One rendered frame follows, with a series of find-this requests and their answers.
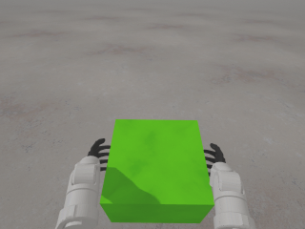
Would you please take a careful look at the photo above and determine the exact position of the carton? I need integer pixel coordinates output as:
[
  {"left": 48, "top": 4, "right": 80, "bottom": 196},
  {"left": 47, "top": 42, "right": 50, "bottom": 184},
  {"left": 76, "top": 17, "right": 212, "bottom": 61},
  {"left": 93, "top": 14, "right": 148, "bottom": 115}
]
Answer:
[{"left": 99, "top": 119, "right": 215, "bottom": 223}]

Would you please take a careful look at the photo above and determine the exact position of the robot left forearm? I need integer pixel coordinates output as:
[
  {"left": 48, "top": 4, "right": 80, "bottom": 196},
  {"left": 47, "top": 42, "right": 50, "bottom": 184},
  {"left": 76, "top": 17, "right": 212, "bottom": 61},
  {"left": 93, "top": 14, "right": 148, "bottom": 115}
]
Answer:
[{"left": 55, "top": 156, "right": 101, "bottom": 229}]

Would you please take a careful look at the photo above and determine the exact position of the robot left hand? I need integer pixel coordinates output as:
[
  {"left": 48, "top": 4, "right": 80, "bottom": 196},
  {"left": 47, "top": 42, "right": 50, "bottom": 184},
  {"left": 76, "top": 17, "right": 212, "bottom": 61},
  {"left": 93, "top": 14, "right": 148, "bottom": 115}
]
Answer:
[{"left": 87, "top": 138, "right": 111, "bottom": 171}]

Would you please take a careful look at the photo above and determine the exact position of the robot right hand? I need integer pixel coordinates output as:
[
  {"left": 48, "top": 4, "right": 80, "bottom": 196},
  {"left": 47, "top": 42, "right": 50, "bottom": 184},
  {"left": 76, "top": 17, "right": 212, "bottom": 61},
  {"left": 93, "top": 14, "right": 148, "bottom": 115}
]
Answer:
[{"left": 203, "top": 143, "right": 226, "bottom": 177}]

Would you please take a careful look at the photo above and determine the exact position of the robot right forearm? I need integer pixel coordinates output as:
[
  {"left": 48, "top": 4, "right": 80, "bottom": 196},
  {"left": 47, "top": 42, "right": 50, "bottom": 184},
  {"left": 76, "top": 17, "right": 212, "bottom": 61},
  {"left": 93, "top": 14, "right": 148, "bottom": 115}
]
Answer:
[{"left": 209, "top": 161, "right": 256, "bottom": 229}]

